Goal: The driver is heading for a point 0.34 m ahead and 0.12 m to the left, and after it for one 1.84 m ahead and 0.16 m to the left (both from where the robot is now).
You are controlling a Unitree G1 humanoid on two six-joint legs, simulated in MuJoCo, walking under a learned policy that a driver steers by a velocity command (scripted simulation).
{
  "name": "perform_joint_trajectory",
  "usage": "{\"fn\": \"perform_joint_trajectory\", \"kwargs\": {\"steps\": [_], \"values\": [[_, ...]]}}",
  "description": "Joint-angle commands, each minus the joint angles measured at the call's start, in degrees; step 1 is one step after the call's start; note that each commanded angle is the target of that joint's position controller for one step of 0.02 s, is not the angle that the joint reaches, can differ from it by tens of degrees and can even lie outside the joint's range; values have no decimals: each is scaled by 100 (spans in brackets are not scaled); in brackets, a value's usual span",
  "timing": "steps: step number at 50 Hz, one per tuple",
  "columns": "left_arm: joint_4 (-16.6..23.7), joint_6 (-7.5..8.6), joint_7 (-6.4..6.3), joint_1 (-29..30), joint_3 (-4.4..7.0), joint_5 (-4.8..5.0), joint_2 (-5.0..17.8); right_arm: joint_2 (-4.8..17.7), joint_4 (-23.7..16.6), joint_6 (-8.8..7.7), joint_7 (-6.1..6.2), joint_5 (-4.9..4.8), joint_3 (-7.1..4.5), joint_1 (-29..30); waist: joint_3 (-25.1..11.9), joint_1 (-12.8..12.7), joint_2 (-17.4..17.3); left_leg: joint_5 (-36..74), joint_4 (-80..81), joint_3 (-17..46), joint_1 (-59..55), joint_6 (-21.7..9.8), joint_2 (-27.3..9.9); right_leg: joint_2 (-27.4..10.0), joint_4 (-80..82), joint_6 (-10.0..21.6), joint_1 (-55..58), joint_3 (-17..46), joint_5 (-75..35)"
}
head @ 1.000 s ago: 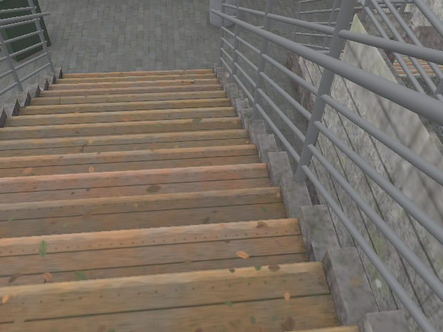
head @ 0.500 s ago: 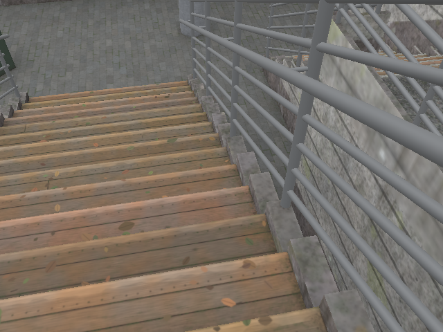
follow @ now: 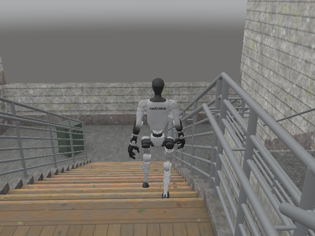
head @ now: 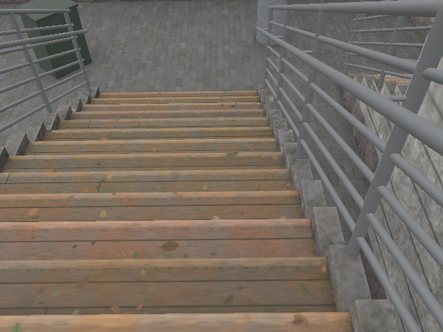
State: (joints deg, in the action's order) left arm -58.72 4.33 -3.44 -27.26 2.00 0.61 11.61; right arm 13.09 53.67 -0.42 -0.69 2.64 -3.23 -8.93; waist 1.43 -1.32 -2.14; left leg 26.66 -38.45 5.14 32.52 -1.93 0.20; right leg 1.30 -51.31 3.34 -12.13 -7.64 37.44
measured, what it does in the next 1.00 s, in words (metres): goes down, turning left: left foot 0.16 m lower, then right foot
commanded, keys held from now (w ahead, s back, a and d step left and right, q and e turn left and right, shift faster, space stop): q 1.00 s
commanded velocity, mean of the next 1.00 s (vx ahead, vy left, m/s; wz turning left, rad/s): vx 0.04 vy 0.00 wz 0.55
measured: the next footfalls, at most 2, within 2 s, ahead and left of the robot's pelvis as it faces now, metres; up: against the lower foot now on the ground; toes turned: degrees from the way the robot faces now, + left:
left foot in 0.12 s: +0.21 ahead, +0.11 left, -0.16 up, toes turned +4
right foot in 0.86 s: +0.17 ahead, -0.18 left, -0.16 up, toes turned +33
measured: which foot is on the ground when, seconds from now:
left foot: up 0.00-0.10, down 0.12-0.84, up 0.86-1.00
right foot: down 0.00-0.14, up 0.16-0.84, down 0.86-1.00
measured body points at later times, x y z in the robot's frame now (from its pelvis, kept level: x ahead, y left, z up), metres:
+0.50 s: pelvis +0.08 +0.02 -0.14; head +0.10 +0.06 +0.31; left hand +0.26 +0.27 -0.23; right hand +0.19 -0.22 -0.25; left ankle +0.17 +0.11 -0.85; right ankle +0.15 -0.11 -0.59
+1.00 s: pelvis +0.08 -0.11 -0.13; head +0.09 -0.15 +0.32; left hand -0.13 +0.12 -0.23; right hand +0.40 -0.22 -0.20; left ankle +0.11 +0.10 -0.64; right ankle +0.13 -0.20 -0.85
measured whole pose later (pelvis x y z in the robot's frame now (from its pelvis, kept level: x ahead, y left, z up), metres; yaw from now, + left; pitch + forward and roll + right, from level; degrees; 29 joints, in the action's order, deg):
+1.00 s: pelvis +0.08 -0.11 -0.13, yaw +31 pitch -2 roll +2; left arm -45.7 -2.2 0.5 -31.1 1.5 -1.2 19.0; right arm 17.8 33.6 0.6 0.0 2.5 -6.0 -6.3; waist -0.1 -4.1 -3.1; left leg -26.2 -97.4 11.4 60.6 3.7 13.9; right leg -0.4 -44.1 0.2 -18.7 1.5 23.8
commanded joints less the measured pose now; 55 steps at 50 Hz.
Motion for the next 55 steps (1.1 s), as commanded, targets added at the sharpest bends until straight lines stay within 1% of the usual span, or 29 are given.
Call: {"fn": "perform_joint_trajectory", "kwargs": {"steps": [1,4,6,7,8,9,10,11,14,15,19,21,27,31,35,37,38,40,41,42,43,44,45,46,47,50,52,53,55], "values": [[33,-88,-115,-592,28,-17,484,-120,-614,-168,-49,-47,107,1049,776,-487,378,58,1252,-201,155,107,-32,-1359,353,561,-175,1035,-3164],[40,-269,-198,-402,171,-242,769,236,-582,-256,-112,-228,33,337,703,-380,690,-1028,2121,-439,-697,-150,-306,-1372,-918,634,-79,963,-4200],[55,-304,-102,-265,198,-142,859,336,-101,-236,-103,-36,-57,-1147,-128,302,266,-703,2271,-783,-2924,-356,9,-1018,-2880,583,-860,579,-3949],[99,-316,-49,-380,192,-193,548,565,103,-142,-126,-6,-162,-1379,-384,220,-771,1571,1853,-499,-3995,-248,-425,-350,-4351,352,-1910,-16,-860],[521,-284,-60,-483,159,79,430,1091,-10,-160,-213,-50,-265,-1881,-1336,437,-1251,5500,-343,865,-6225,-1278,-1920,6,-6853,-11,-4166,-61,1937],[952,-352,-60,344,78,53,618,1525,57,-61,-146,-383,-420,-2103,-2185,754,-582,4387,94,2057,-6450,-2049,-2506,-33,-7817,-91,-5003,248,1416],[1277,-347,-60,821,-4,-66,526,1524,-178,16,31,-388,-410,-1633,-2287,740,-368,1081,969,2526,-5748,-2378,-2696,-210,-7568,-214,-5377,678,728],[1253,-420,-49,1211,-9,-241,523,940,-419,83,128,-275,-226,-986,-1685,544,112,-1762,1442,2132,-4555,-2138,-2175,-473,-6814,-180,-5196,982,-119],[1454,-736,-109,1570,-69,-336,325,846,-616,-8,108,4,-48,-811,-706,169,255,-1487,1578,2111,-1824,-1878,-1733,-122,-6577,-208,-4261,838,-883],[1521,-786,-111,1525,-33,-354,384,771,-593,-85,89,14,24,-661,-548,-64,283,-1941,1381,1823,-1366,-1589,-1260,-132,-6160,-324,-4374,1041,-1745],[2162,-995,-115,2396,-133,-286,71,610,-842,-11,288,-266,207,-637,-585,82,-397,-3374,1024,1778,-911,-1280,-496,267,-6717,-774,-5210,874,-2248],[2377,-1001,-119,2569,-167,-316,-68,526,-1043,68,353,-188,275,-819,-819,249,-466,-4059,997,2167,-1291,-1246,-483,269,-6787,-944,-5590,900,-2170],[3075,-999,-110,3479,-285,-316,-125,846,-1407,94,388,-175,111,-1358,-686,527,-105,-5426,1371,3433,-2023,-1329,-662,440,-6095,-1086,-5830,1125,-1823],[3482,-1058,28,3629,-205,-319,165,748,-1553,211,463,-80,42,-1625,-429,835,-759,-5813,1691,3458,-2569,-1481,-482,591,-6142,-1128,-6104,1045,-1254],[3616,-1042,217,3688,-320,-255,19,897,-1796,127,528,-77,-86,-1213,-556,533,-295,-5872,2006,3461,-2067,-1361,-534,419,-4600,-1057,-4793,1248,-1880],[3557,-1065,310,3367,-330,-200,166,993,-1968,96,566,-184,-147,-514,-856,135,-417,-6178,2515,3245,-1045,-965,-407,232,-2580,-1012,-2549,1422,-2237],[3461,-1036,350,2943,-349,-48,175,1030,-2098,126,540,-332,-156,-73,-840,-134,-799,-6271,2782,2751,-170,-700,-219,171,-1039,-788,-981,1418,-2040],[3045,-1175,344,1296,-136,37,716,1493,-2135,325,369,-308,-378,-39,-662,-592,-1599,-7122,2995,2455,1105,-467,-24,266,796,-304,1663,1183,-1557],[2689,-1174,227,167,-6,146,899,1613,-2171,308,260,-242,-462,105,-459,-1159,-1309,-7511,2506,2486,1732,-371,-125,188,1092,-72,2646,781,-1274],[2278,-1080,102,-753,79,258,1040,1254,-2244,280,179,-137,-384,171,-120,-1559,204,-8020,274,1841,2272,-265,272,-318,2168,-3,2818,938,-655],[2216,-891,115,-693,-41,272,1027,375,-2315,228,100,-30,-145,244,572,-1284,1175,-7385,-2517,370,3489,-47,1095,-594,2062,-325,2273,1408,565],[2343,-740,197,-1067,-262,193,852,-434,-2625,12,129,-9,141,830,713,-1141,930,-7640,-4209,889,4727,-75,1022,-1526,1502,-398,1790,2682,460],[2134,-543,255,-967,17,71,1657,-199,-2902,-196,175,33,-72,977,812,-968,1627,-7055,-4172,1061,6076,331,1532,-2563,4040,-86,1610,5724,1964],[2247,-410,313,-267,62,19,1594,120,-2972,-263,232,133,-129,1091,1198,-632,1420,-6138,-4919,1284,5733,534,1368,-2317,4517,8,503,6112,2519],[2239,-372,390,601,1,-140,1315,164,-2649,-170,124,88,-161,427,1112,139,1524,-5579,-5845,1048,5056,548,1465,-1857,3866,-169,-188,4999,1738],[2155,-392,498,1652,-205,-315,614,265,-2462,161,-76,-115,-142,56,543,915,1700,-4578,-7795,240,3055,759,1260,-989,3274,-598,-2490,2473,216],[2113,-402,459,1270,-95,-234,834,334,-2555,255,15,-244,-68,231,399,753,1031,-4271,-8532,-122,2766,778,1085,-991,3170,-244,-2522,2110,-34],[2121,-390,380,1029,-83,-107,889,313,-2662,266,71,-233,-13,596,529,510,589,-4298,-8735,-139,3089,730,1020,-1025,3070,-77,-2192,2025,-446],[2070,-380,274,326,20,-113,1174,141,-2786,239,101,-70,84,990,113,135,167,-4119,-8686,80,3755,620,783,-1287,2753,62,-517,2140,-1112]]}}
Keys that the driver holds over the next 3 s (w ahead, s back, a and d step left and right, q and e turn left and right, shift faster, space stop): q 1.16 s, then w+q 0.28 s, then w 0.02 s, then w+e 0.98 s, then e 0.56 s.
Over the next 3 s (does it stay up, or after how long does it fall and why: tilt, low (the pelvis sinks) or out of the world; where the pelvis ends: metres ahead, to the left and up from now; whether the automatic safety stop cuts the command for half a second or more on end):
stays up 0.57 0.48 -0.29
